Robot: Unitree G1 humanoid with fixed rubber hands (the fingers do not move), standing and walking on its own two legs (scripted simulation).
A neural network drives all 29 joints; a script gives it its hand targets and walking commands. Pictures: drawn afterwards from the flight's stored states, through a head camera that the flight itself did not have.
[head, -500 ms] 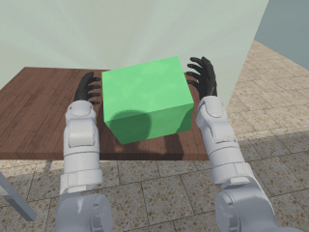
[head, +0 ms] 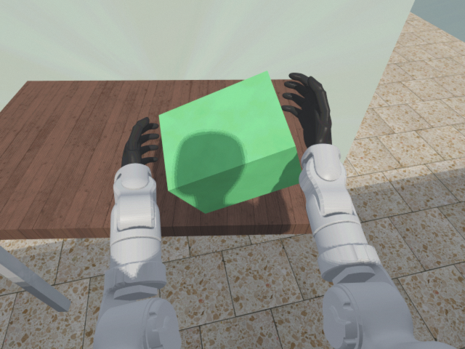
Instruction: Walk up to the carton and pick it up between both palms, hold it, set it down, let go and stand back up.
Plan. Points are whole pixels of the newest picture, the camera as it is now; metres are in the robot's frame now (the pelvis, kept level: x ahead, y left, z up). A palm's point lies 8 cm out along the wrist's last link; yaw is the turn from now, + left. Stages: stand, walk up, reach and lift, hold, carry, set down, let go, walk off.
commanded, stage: set down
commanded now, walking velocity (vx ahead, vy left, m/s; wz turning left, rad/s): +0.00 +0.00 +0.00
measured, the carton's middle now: (233, 149) +0.45 -0.01 +0.09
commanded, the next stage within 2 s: none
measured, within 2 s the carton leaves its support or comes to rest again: neither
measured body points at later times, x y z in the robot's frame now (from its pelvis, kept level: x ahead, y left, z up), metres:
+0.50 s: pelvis +0.00 +0.00 +0.00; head -0.02 +0.01 +0.45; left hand +0.38 +0.17 +0.11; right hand +0.40 -0.13 +0.17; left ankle -0.01 +0.15 -0.75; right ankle +0.00 -0.10 -0.75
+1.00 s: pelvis +0.02 +0.00 +0.00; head +0.03 +0.01 +0.45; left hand +0.41 +0.17 +0.09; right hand +0.44 -0.13 +0.14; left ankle -0.01 +0.15 -0.75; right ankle +0.00 -0.10 -0.75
